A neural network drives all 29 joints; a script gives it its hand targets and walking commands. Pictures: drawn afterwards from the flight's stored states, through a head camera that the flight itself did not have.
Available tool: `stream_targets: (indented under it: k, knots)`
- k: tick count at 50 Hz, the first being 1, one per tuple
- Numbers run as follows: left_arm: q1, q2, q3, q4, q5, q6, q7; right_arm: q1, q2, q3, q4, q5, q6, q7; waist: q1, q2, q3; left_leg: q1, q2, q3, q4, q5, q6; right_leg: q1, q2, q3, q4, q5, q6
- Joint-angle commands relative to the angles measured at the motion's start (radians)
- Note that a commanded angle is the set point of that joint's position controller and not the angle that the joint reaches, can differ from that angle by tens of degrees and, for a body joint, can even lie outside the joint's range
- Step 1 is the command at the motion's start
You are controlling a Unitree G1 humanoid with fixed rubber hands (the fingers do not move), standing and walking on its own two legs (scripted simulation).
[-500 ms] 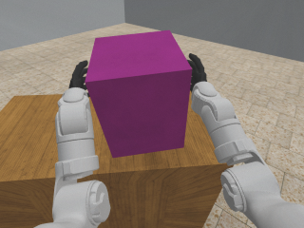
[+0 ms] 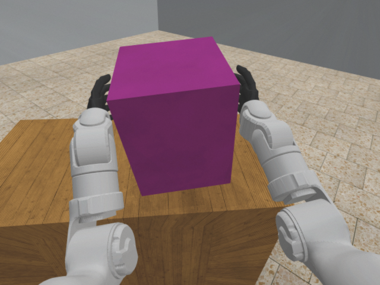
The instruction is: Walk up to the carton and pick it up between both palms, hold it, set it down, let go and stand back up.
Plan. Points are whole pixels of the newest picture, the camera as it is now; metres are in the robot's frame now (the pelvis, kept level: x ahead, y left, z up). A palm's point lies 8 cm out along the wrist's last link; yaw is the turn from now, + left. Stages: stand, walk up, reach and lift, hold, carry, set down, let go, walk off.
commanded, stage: hold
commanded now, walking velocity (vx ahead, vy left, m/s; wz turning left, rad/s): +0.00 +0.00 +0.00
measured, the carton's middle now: (176, 116) +0.40 +0.01 +0.21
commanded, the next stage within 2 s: none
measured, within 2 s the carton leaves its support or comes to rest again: neither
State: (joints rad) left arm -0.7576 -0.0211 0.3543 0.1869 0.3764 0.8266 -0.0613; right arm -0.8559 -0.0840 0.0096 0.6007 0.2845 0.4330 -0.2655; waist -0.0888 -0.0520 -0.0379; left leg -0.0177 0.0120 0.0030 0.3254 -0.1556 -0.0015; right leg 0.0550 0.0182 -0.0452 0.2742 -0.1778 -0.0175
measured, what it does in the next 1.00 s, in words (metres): stands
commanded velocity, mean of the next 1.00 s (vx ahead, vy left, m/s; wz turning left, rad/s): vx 0.00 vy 0.00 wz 0.00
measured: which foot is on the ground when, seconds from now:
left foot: down 0.00-1.00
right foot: down 0.00-1.00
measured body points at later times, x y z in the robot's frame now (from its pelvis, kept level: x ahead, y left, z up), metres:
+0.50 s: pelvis +0.00 +0.00 +0.00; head -0.08 +0.02 +0.44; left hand +0.37 +0.16 +0.25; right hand +0.38 -0.14 +0.26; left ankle +0.03 +0.12 -0.75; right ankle +0.00 -0.10 -0.75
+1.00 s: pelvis +0.00 +0.00 +0.00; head -0.08 +0.03 +0.44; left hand +0.37 +0.16 +0.24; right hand +0.37 -0.14 +0.25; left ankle +0.03 +0.12 -0.75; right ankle +0.00 -0.10 -0.75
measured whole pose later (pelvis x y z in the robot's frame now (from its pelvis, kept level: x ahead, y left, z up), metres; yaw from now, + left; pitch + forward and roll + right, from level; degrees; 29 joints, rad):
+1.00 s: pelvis +0.00 +0.00 +0.00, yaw +0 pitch -9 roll -1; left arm -0.75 -0.02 0.35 0.18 0.37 0.83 -0.06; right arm -0.85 -0.08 0.00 0.59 0.28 0.44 -0.26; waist -0.09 -0.05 -0.03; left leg -0.02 0.01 0.00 0.33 -0.15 0.00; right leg 0.05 0.02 -0.04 0.28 -0.18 -0.02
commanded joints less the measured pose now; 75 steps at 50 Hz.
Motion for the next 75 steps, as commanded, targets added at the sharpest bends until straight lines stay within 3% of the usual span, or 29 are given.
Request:
stream_targets:
  k: [1,4,5,6,9,16,22,26,31,37,41,44,47,50,52,54,58,59,60,61,65,75]
  knots:
    - [-0.599,-0.549,-0.435,-0.043,-0.169,-0.053,-0.127,-0.767,0.63,0.292,-0.314,0.096,-0.044,0.099,0.001,0.052,-0.268,0.121,-0.052,0.034,-0.011,0.21,-0.007,0.001,0.051,-0.022,-0.031,0.17,0.078]
    - [-0.597,-0.543,-0.442,-0.076,-0.172,-0.05,-0.134,-0.743,0.631,0.299,-0.327,0.097,-0.042,0.093,-0.012,0.047,-0.289,0.134,-0.054,0.035,-0.002,0.235,-0.013,0.023,0.05,-0.021,-0.027,0.224,0.082]
    - [-0.604,-0.551,-0.458,-0.103,-0.177,-0.052,-0.134,-0.717,0.632,0.297,-0.321,0.098,-0.037,0.089,-0.025,0.069,-0.279,0.138,-0.053,0.031,0.0,0.248,-0.023,0.021,0.048,-0.02,-0.021,0.246,0.082]
    - [-0.595,-0.54,-0.443,-0.077,-0.167,-0.045,-0.137,-0.736,0.627,0.298,-0.325,0.099,-0.035,0.088,-0.013,0.058,-0.246,0.125,-0.056,0.035,-0.005,0.236,-0.018,0.015,0.047,-0.024,-0.029,0.23,0.083]
    - [-0.633,-0.564,-0.489,-0.128,-0.19,-0.052,-0.133,-0.706,0.621,0.283,-0.31,0.1,-0.031,0.092,-0.038,0.104,-0.271,0.131,-0.048,0.026,-0.01,0.227,-0.033,-0.001,0.048,-0.023,-0.023,0.181,0.074]
    - [-0.617,-0.556,-0.462,-0.087,-0.178,-0.053,-0.126,-0.767,0.635,0.307,-0.344,0.095,-0.039,0.102,0.006,0.053,-0.289,0.119,-0.048,0.03,-0.02,0.187,-0.009,0.001,0.05,-0.026,-0.031,0.139,0.075]
    - [-0.651,-0.548,-0.419,-0.044,-0.168,-0.054,-0.13,-0.785,0.654,0.283,-0.3,0.08,-0.042,0.103,0.015,0.039,-0.257,0.09,-0.048,0.04,-0.038,0.117,0.009,-0.014,0.042,-0.022,-0.041,0.098,0.079]
    - [-0.627,-0.546,-0.422,-0.042,-0.172,-0.052,-0.135,-0.771,0.637,0.281,-0.301,0.09,-0.042,0.095,-0.006,0.049,-0.297,0.122,-0.051,0.036,-0.016,0.186,0.001,0.013,0.045,-0.019,-0.035,0.169,0.079]
    - [-0.626,-0.548,-0.444,-0.059,-0.171,-0.051,-0.15,-0.724,0.626,0.262,-0.28,0.082,-0.03,0.085,-0.039,0.079,-0.247,0.115,-0.056,0.034,-0.017,0.183,-0.021,0.004,0.039,-0.019,-0.03,0.195,0.08]
    - [-0.622,-0.544,-0.438,-0.078,-0.17,-0.051,-0.146,-0.747,0.634,0.295,-0.32,0.104,-0.031,0.088,-0.01,0.061,-0.273,0.122,-0.053,0.032,-0.01,0.227,-0.018,0.014,0.052,-0.029,-0.022,0.195,0.079]
    - [-0.613,-0.553,-0.466,-0.092,-0.185,-0.053,-0.138,-0.747,0.634,0.308,-0.35,0.109,-0.037,0.088,-0.017,0.067,-0.283,0.142,-0.051,0.027,0.006,0.266,-0.021,0.002,0.05,-0.027,-0.024,0.225,0.079]
    - [-0.637,-0.554,-0.452,-0.075,-0.175,-0.054,-0.131,-0.741,0.628,0.283,-0.303,0.088,-0.032,0.098,-0.011,0.075,-0.246,0.109,-0.043,0.029,-0.029,0.162,-0.012,-0.026,0.049,-0.025,-0.035,0.111,0.071]
    - [-0.655,-0.571,-0.477,-0.088,-0.196,-0.061,-0.123,-0.788,0.639,0.286,-0.345,0.087,-0.049,0.105,-0.005,0.076,-0.291,0.12,-0.044,0.032,-0.015,0.178,-0.014,-0.027,0.051,-0.025,-0.029,0.121,0.07]
    - [-0.641,-0.564,-0.461,-0.052,-0.18,-0.057,-0.121,-0.769,0.62,0.264,-0.299,0.075,-0.044,0.106,-0.016,0.078,-0.283,0.115,-0.043,0.029,-0.027,0.129,-0.008,-0.033,0.046,-0.022,-0.038,0.084,0.069]
    - [-0.633,-0.543,-0.439,-0.064,-0.171,-0.058,-0.126,-0.742,0.637,0.277,-0.276,0.075,-0.037,0.104,-0.009,0.051,-0.262,0.112,-0.046,0.033,-0.026,0.169,-0.003,-0.018,0.046,-0.021,-0.032,0.143,0.078]
    - [-0.652,-0.573,-0.47,-0.076,-0.201,-0.063,-0.125,-0.793,0.644,0.289,-0.337,0.094,-0.05,0.104,-0.008,0.065,-0.327,0.116,-0.044,0.027,-0.014,0.183,-0.009,-0.005,0.051,-0.023,-0.028,0.141,0.073]
    - [-0.619,-0.548,-0.441,-0.051,-0.174,-0.058,-0.123,-0.748,0.628,0.282,-0.291,0.089,-0.037,0.098,-0.009,0.06,-0.267,0.132,-0.051,0.031,-0.009,0.206,-0.009,-0.015,0.048,-0.021,-0.035,0.17,0.078]
    - [-0.61,-0.505,-0.411,-0.083,-0.153,-0.059,-0.137,-0.609,0.587,0.272,-0.187,0.08,-0.001,0.094,-0.048,0.036,-0.214,0.116,-0.038,0.032,-0.035,0.197,-0.015,0.015,0.043,-0.01,-0.035,0.2,0.075]
    - [-0.601,-0.525,-0.426,-0.108,-0.158,-0.049,-0.156,-0.651,0.606,0.284,-0.234,0.088,-0.006,0.095,-0.026,0.066,-0.234,0.106,-0.046,0.028,-0.033,0.195,-0.02,0.033,0.03,-0.011,-0.038,0.2,0.076]
    - [-0.623,-0.514,-0.434,-0.112,-0.16,-0.047,-0.164,-0.664,0.606,0.279,-0.255,0.092,-0.008,0.095,-0.037,0.057,-0.25,0.113,-0.048,0.027,-0.027,0.209,-0.022,0.04,0.036,-0.014,-0.035,0.218,0.078]
    - [-0.631,-0.53,-0.448,-0.132,-0.165,-0.053,-0.165,-0.697,0.62,0.3,-0.318,0.102,-0.025,0.094,-0.032,0.068,-0.275,0.138,-0.051,0.023,-0.008,0.252,-0.022,0.041,0.041,-0.024,-0.031,0.251,0.079]
    - [-0.642,-0.552,-0.436,-0.075,-0.153,-0.058,-0.144,-0.739,0.626,0.278,-0.303,0.059,-0.059,0.114,-0.01,0.06,-0.253,0.106,-0.037,0.035,-0.041,0.139,0.006,-0.006,0.045,-0.026,-0.048,0.095,0.059]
